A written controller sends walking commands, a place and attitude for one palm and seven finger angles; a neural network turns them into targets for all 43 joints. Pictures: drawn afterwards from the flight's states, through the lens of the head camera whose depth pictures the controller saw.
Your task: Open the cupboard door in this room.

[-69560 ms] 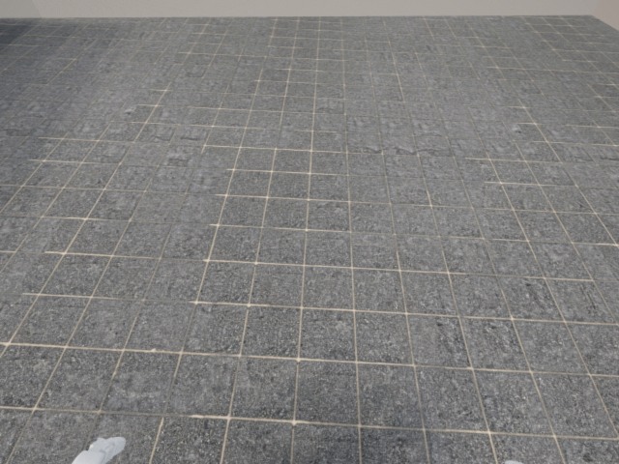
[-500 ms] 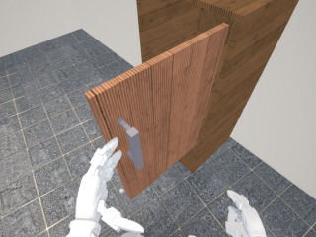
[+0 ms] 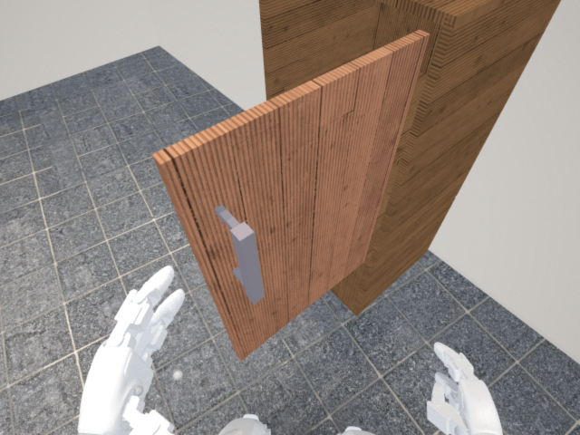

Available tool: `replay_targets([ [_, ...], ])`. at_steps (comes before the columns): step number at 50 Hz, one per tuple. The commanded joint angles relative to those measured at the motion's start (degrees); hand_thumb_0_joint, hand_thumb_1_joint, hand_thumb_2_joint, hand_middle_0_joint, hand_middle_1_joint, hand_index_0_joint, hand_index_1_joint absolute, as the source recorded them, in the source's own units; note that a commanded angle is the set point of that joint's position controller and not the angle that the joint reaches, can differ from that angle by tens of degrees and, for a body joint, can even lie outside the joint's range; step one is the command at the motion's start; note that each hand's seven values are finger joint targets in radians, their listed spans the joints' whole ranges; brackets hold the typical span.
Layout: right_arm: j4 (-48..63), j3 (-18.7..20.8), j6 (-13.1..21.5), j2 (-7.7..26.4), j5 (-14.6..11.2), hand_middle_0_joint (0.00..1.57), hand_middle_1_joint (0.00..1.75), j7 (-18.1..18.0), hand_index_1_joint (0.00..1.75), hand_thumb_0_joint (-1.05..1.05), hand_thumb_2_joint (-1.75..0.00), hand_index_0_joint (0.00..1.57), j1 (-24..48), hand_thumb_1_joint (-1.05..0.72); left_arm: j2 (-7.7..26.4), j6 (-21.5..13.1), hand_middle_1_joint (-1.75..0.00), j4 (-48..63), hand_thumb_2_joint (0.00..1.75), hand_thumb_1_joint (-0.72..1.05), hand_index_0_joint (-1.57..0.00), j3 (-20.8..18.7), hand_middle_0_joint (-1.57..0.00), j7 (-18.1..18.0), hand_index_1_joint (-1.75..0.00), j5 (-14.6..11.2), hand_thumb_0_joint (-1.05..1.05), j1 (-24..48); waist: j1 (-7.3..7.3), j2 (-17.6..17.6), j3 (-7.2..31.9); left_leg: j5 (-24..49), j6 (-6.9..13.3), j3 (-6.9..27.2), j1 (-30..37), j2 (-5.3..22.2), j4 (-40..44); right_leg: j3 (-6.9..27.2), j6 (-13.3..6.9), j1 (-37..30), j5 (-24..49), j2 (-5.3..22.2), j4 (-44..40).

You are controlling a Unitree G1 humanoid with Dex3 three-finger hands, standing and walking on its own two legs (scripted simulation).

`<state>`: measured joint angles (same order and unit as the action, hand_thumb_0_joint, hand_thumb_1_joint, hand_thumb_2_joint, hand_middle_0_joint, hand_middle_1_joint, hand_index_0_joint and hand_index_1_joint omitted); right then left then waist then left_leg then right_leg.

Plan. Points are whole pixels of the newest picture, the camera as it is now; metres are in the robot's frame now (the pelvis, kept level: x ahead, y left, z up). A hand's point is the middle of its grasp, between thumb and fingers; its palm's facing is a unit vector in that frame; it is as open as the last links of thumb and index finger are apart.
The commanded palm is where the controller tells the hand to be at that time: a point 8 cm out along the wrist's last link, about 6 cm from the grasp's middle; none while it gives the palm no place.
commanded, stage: draw the hand back to the body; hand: left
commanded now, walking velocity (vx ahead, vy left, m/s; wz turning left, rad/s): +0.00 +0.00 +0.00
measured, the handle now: (240, 258) +0.32 +0.09 +0.09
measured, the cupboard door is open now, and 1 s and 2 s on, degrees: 89 89 89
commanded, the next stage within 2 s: step back with the hand held close in 1.60 s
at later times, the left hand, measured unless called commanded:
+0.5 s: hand (115, 351) +0.18 +0.18 +0.14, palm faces +0.00 -1.00 -0.07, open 16.3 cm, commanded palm +0.15 +0.24 +0.15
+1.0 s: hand (3, 298) +0.21 +0.26 +0.20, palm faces +0.35 -0.86 -0.38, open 11.7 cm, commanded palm +0.16 +0.31 +0.22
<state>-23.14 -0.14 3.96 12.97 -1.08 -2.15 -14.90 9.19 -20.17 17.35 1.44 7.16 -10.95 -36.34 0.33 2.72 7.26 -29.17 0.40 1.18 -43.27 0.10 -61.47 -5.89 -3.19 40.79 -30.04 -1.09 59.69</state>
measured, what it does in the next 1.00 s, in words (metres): rises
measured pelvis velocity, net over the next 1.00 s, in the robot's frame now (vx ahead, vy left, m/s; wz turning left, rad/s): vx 0.02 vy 0.03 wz -0.01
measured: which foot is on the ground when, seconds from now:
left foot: down 0.00-1.00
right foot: down 0.00-1.00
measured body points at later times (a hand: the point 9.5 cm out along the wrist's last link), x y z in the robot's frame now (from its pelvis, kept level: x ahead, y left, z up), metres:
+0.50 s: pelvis +0.01 +0.02 +0.03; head +0.01 +0.01 +0.48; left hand +0.18 +0.23 +0.14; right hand +0.19 -0.21 -0.03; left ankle +0.01 +0.11 -0.67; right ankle +0.00 -0.09 -0.67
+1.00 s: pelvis +0.02 +0.03 +0.07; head +0.00 +0.02 +0.52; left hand +0.18 +0.31 +0.22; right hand +0.21 -0.18 -0.01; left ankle +0.01 +0.11 -0.67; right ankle +0.00 -0.09 -0.67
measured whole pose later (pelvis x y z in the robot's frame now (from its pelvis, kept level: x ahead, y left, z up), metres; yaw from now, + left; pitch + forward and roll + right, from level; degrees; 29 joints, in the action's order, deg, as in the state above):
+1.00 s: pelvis +0.02 +0.03 +0.07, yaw -1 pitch -2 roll -1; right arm -32.6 -3.6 5.8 12.4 -0.5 -5.1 -13.0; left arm 18.8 -2.3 26.2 -12.2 -7.9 -3.0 -32.1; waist 3.1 3.5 1.1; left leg -18.2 2.9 -0.9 -11.6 -1.9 -31.9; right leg -3.1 -0.2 9.2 -17.9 0.0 29.2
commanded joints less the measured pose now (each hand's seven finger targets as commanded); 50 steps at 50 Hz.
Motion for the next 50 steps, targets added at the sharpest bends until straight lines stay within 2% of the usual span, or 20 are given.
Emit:
replay_targets([
  [1,9.88,2.12,3.94,5.78,-0.26,0.20,0.30,-0.62,0.30,0.00,-0.90,0.20,3.27,-0.90,3.06,-4.17,-0.30,12.88,0.30,-0.50,-0.15,-0.93,-0.15,0.38,-0.30,-0.22,0.00,2.60,-1.25,-3.80,6.72,10.08,1.07,1.12,2.94,-1.47,6.96,6.73,2.34,-4.80,11.60,0.88,-11.63],
  [4,10.56,1.90,3.84,5.61,-0.39,0.20,0.30,-0.80,0.30,0.00,-0.90,0.20,3.35,-0.90,6.58,-2.97,-0.30,16.98,0.30,-0.50,-0.15,-3.54,-0.15,-0.82,-0.30,0.47,0.00,3.59,0.01,-0.96,9.36,10.83,1.28,0.78,5.29,-1.49,8.60,6.89,1.95,-7.36,10.98,0.83,-12.37],
  [5,10.49,1.93,3.74,5.49,-0.52,0.20,0.30,-0.95,0.30,0.00,-0.90,0.20,3.13,-0.90,7.67,-2.33,-0.30,17.19,0.30,-0.50,-0.15,-4.79,-0.15,-1.41,-0.30,0.65,0.00,3.36,0.24,-1.49,9.59,11.39,1.31,0.95,6.28,-1.33,9.36,6.33,1.83,-7.85,11.62,0.57,-12.39],
  [8,10.49,1.61,3.34,4.88,-1.05,0.20,0.30,-1.15,0.30,0.00,-0.90,0.20,3.76,-0.90,7.11,0.35,-0.30,16.66,0.30,-0.50,-0.15,-6.56,-0.15,-2.04,-0.30,-0.31,0.00,0.04,1.13,-1.67,9.15,12.62,1.26,0.71,7.36,-1.32,11.03,5.79,1.97,-10.48,13.89,0.35,-13.47],
  [11,10.40,1.15,3.57,5.16,-1.53,0.20,0.30,-1.31,0.30,0.00,-0.90,0.20,4.36,-0.90,5.69,2.75,-0.30,16.61,0.30,-0.50,-0.15,-6.06,-0.15,-1.41,-0.30,-1.87,0.00,0.54,0.40,-2.31,5.65,11.43,1.16,0.87,8.41,-1.13,12.89,4.78,2.28,-10.29,12.90,0.10,-15.28],
  [14,9.78,1.06,3.98,5.67,-1.64,0.20,0.30,-1.67,0.30,0.00,-0.90,0.20,4.45,-0.90,7.28,4.48,-0.30,16.41,0.30,-0.50,-0.15,-7.90,-0.15,-0.05,-0.30,-2.92,0.00,-0.04,0.25,-4.07,4.42,11.63,1.24,1.05,9.20,-0.87,13.90,4.87,2.54,-11.23,13.18,0.18,-16.85],
  [17,9.47,0.72,4.65,6.05,-1.51,0.20,0.30,-2.00,0.30,0.00,-0.90,0.20,4.57,-0.90,8.68,5.41,-0.30,17.67,0.30,-0.50,-0.15,-8.88,-0.15,1.17,-0.30,-3.35,0.00,1.05,0.33,-2.63,2.97,12.60,1.36,1.34,10.37,-0.86,15.11,4.56,2.31,-12.10,13.96,0.10,-17.65],
  [19,9.17,0.44,5.45,6.03,-1.62,0.20,0.30,-2.08,0.30,0.00,-0.90,0.20,4.34,-0.90,9.18,5.30,-0.30,19.81,0.30,-0.50,-0.15,-9.30,-0.15,1.73,-0.30,-3.63,0.00,2.82,0.37,-0.15,3.49,13.68,1.25,1.52,12.58,-0.80,16.13,3.71,2.05,-12.24,14.80,-0.07,-17.60],
  [21,8.83,0.38,6.11,5.86,-1.79,0.20,0.30,-2.08,0.30,0.00,-0.90,0.20,4.06,-0.90,9.65,5.40,-0.30,20.19,0.30,-0.50,-0.15,-10.49,-0.15,2.05,-0.30,-4.19,0.00,1.89,0.85,0.37,3.69,15.05,1.05,1.85,14.10,-0.60,17.19,2.72,1.87,-12.88,16.08,-0.42,-17.52],
  [22,8.51,0.51,6.31,6.07,-1.74,0.20,0.30,-2.10,0.30,0.00,-0.90,0.20,4.24,-0.90,10.03,5.62,-0.30,20.38,0.32,-0.47,-0.15,-11.25,-0.15,2.12,-0.30,-4.58,0.00,2.03,0.78,-0.92,4.12,15.54,1.15,1.95,14.24,-0.64,17.10,2.89,1.95,-13.70,16.84,-0.48,-17.96],
  [26,7.80,0.29,7.11,6.18,-2.02,0.20,0.30,-2.00,0.30,0.00,-0.90,0.20,4.38,-0.90,10.61,7.35,-0.30,21.62,0.37,-0.32,-0.16,-12.76,-0.16,2.95,-0.30,-5.37,0.00,2.87,1.09,1.15,4.21,17.47,0.80,2.11,16.81,-0.50,18.80,1.88,1.92,-14.77,18.74,-0.64,-18.52],
  [27,7.74,0.42,5.87,5.67,-1.34,0.20,0.30,-3.59,0.30,0.00,-0.90,0.20,4.58,-0.90,19.97,10.02,-0.30,23.01,0.39,-0.29,-0.16,-15.73,-0.16,-4.88,-0.30,3.33,0.00,2.02,3.69,0.44,4.22,16.53,0.99,1.70,16.57,0.19,21.15,5.60,0.95,-17.60,17.08,1.19,-22.13],
  [28,8.08,-0.27,5.33,4.70,-0.90,0.20,0.30,-4.11,0.30,0.00,-0.90,0.20,5.06,-0.90,14.41,11.65,-0.30,23.90,0.40,-0.26,-0.16,-12.62,-0.16,-8.11,-0.30,4.28,0.00,1.16,2.30,0.21,1.35,16.21,1.06,1.17,17.68,-0.14,22.00,5.70,1.29,-17.12,16.72,1.63,-23.96],
  [29,7.56,-0.35,4.96,4.64,-0.87,0.20,0.30,-4.22,0.30,0.00,-0.90,0.20,4.47,-0.90,12.87,12.82,-0.30,21.79,0.42,-0.22,-0.16,-11.92,-0.16,-9.69,-0.30,4.75,0.00,0.15,1.82,-1.45,-0.56,15.73,0.86,1.59,17.69,0.11,22.71,4.96,1.38,-16.98,15.97,1.68,-24.35],
  [30,7.26,-0.48,4.56,4.71,-0.89,0.20,0.30,-4.12,0.30,0.00,-0.90,0.20,4.57,-0.90,11.88,13.60,-0.30,22.63,0.43,-0.18,-0.16,-10.90,-0.16,-10.75,-0.30,5.71,0.00,-0.17,1.76,1.61,-1.00,16.70,0.98,1.42,19.15,0.26,23.41,4.56,1.41,-17.60,16.63,1.70,-24.56],
  [31,6.69,-0.63,4.18,4.77,-0.76,0.20,0.30,-4.05,0.30,0.00,-0.90,0.20,4.72,-0.90,12.70,14.13,-0.30,22.66,0.45,-0.15,-0.16,-11.56,-0.16,-11.75,-0.30,6.29,0.00,0.31,1.80,1.30,-1.61,17.53,0.92,1.74,19.90,0.52,24.30,3.97,1.42,-18.37,16.99,1.60,-24.99],
  [37,4.15,-1.02,4.51,5.40,0.09,0.20,0.30,-4.39,0.30,0.00,-0.90,0.20,6.83,-0.90,16.35,14.67,-0.30,22.81,0.54,0.06,-0.17,-15.12,-0.17,-15.10,-0.30,8.09,0.00,3.75,2.18,0.11,-1.50,19.95,1.02,1.93,25.48,0.82,29.53,3.62,1.39,-24.41,18.57,1.58,-29.25],
  [42,1.89,-1.15,5.26,5.71,0.32,0.20,0.30,-4.00,0.30,0.00,-0.90,0.20,8.17,-0.90,17.48,14.52,-0.30,22.45,0.62,0.23,-0.18,-17.54,-0.18,-15.83,-0.30,8.35,0.00,5.55,2.71,2.30,-2.09,24.03,0.48,2.35,29.48,1.12,33.58,3.38,1.27,-28.81,20.61,1.61,-31.90],
  [45,0.74,-1.01,5.32,5.65,0.41,0.20,0.30,-3.76,0.30,0.00,-0.90,0.20,8.80,-0.90,17.32,14.36,-0.30,21.14,0.66,0.34,-0.18,-18.59,-0.18,-15.77,-0.30,8.24,0.00,6.88,2.65,0.32,-3.58,25.39,0.29,2.36,31.46,1.49,35.52,3.17,1.49,-29.77,21.38,1.36,-33.49],
  [50,-0.65,-0.67,5.08,5.91,0.62,0.20,0.30,-3.24,0.30,0.00,-0.90,0.20,9.74,-0.90,18.37,13.93,-0.30,20.42,0.74,0.51,-0.19,-21.36,-0.19,-15.50,-0.30,7.90,0.00,9.06,3.16,0.89,-4.09,28.01,-0.01,2.03,33.87,1.65,38.02,3.41,1.42,-32.89,23.27,1.28,-35.62],
])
